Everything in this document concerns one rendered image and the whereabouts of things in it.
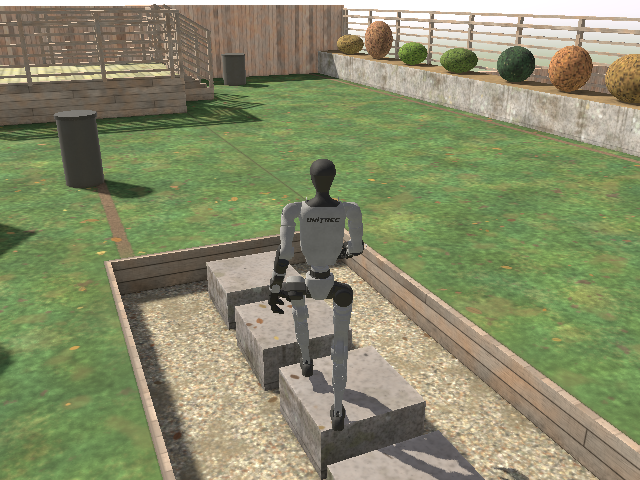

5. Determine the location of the left robot hand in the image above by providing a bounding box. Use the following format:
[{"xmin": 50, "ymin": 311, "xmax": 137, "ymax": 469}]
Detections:
[{"xmin": 268, "ymin": 290, "xmax": 291, "ymax": 314}]

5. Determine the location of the robot foot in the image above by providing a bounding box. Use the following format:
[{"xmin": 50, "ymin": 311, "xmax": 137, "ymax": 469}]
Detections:
[
  {"xmin": 300, "ymin": 356, "xmax": 314, "ymax": 377},
  {"xmin": 330, "ymin": 404, "xmax": 345, "ymax": 431}
]

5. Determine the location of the robot left foot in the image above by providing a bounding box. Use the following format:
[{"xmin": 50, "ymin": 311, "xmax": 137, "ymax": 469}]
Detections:
[{"xmin": 300, "ymin": 356, "xmax": 314, "ymax": 377}]

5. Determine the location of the robot right foot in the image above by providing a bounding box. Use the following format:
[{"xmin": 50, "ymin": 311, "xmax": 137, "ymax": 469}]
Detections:
[{"xmin": 330, "ymin": 404, "xmax": 345, "ymax": 431}]

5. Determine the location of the right robot hand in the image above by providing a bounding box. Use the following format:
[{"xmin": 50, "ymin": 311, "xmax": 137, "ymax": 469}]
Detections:
[{"xmin": 337, "ymin": 242, "xmax": 353, "ymax": 259}]

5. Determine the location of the robot right upper arm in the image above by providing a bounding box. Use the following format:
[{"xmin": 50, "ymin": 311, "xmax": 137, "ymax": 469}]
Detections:
[{"xmin": 343, "ymin": 202, "xmax": 363, "ymax": 253}]

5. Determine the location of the robot right forearm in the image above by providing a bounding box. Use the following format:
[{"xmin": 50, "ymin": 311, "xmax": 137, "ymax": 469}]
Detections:
[{"xmin": 346, "ymin": 240, "xmax": 364, "ymax": 256}]

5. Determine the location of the robot left upper arm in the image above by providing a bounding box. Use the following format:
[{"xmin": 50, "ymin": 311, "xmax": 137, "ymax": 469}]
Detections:
[{"xmin": 279, "ymin": 202, "xmax": 302, "ymax": 260}]

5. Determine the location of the robot left forearm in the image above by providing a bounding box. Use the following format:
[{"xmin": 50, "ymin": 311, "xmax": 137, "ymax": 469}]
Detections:
[{"xmin": 269, "ymin": 245, "xmax": 289, "ymax": 293}]

